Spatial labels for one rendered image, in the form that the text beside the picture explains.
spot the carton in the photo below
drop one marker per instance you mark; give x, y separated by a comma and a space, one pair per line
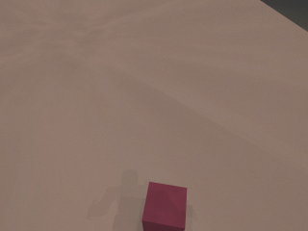
165, 208

